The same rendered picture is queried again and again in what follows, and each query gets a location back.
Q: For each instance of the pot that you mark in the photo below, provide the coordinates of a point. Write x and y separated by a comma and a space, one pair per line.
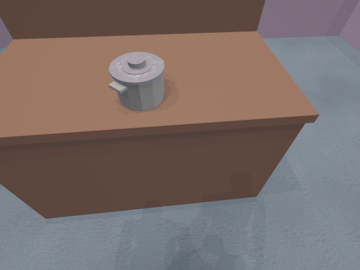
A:
140, 97

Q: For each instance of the knob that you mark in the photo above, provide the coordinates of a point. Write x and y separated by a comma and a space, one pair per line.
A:
136, 61

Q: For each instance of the table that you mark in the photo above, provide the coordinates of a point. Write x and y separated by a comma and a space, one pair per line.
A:
69, 147

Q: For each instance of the lid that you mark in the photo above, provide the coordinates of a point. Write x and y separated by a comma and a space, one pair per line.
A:
121, 72

